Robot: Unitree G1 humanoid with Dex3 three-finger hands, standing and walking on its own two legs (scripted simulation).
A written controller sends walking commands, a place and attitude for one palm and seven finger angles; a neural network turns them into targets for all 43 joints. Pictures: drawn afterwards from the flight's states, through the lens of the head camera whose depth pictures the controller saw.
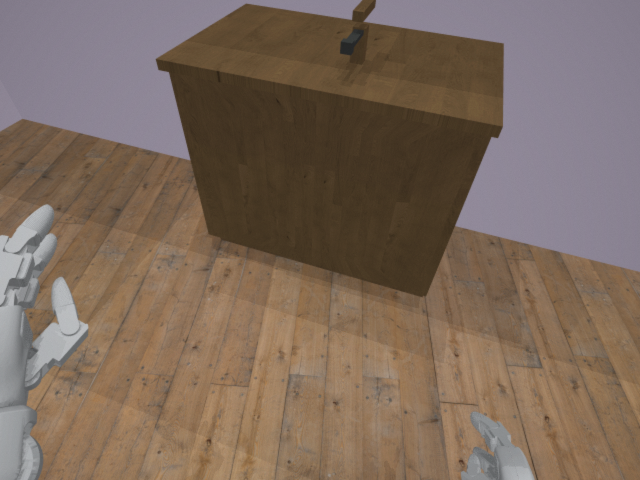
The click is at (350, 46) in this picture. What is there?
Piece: tap's lever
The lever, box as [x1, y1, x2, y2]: [340, 38, 354, 54]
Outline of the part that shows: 343,38 341,41 340,53 351,54 353,51 354,40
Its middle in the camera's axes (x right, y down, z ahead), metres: +0.06 -0.47 +0.94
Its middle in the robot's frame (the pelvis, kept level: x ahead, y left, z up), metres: +1.03 +0.01 +0.12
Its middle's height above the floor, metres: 0.89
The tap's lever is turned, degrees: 0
